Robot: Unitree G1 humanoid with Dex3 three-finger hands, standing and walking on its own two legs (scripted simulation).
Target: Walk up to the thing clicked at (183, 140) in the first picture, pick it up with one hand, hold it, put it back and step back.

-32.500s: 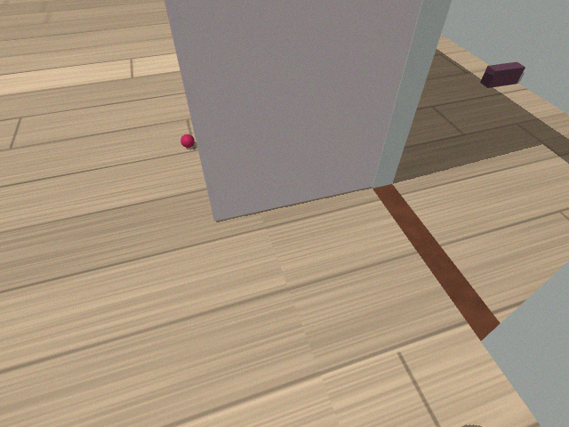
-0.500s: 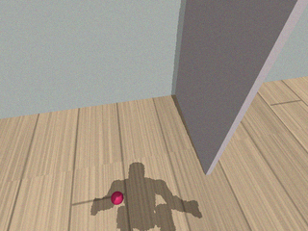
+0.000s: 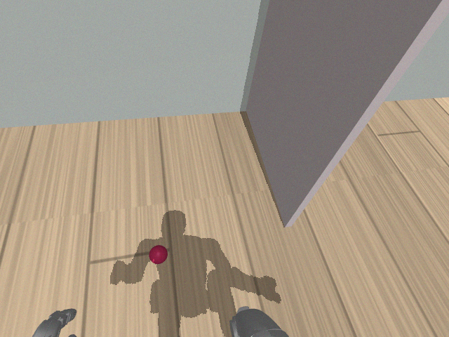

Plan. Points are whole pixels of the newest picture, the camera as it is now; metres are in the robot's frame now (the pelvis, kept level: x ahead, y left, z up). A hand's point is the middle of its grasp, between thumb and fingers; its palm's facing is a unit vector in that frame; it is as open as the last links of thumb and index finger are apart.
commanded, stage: walk up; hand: left
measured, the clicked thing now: (158, 254) +0.49 +0.21 -0.72
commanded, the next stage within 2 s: none
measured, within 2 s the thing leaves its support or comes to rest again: neither
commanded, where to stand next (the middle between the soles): +0.10 -0.02 m, yaw -1 degrees
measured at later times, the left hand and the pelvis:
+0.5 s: hand out of the picture +0.12 +0.24 -0.11, palm faces -0.02 -0.89 -0.46, open 7.3 cm; pelvis +0.04 -0.04 +0.01, yaw -2 degrees
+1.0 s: hand out of the picture +0.06 +0.24 -0.15, palm faces -0.05 -0.92 -0.39, open 7.3 cm; pelvis +0.01 -0.03 +0.00, yaw -3 degrees
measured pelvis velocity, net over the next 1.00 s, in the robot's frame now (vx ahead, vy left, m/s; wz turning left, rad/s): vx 0.01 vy -0.03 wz -0.05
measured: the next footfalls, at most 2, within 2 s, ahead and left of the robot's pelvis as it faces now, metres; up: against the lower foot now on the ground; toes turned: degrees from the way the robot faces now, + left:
right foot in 0.22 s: +0.07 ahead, -0.16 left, +0.00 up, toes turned -4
left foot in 0.62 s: +0.11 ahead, +0.10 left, +0.00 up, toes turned -6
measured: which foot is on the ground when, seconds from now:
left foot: down 0.00-0.24, up 0.26-0.60, down 0.62-1.00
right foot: up 0.00-0.20, down 0.22-0.64, up 0.66-0.88, down 0.90-1.00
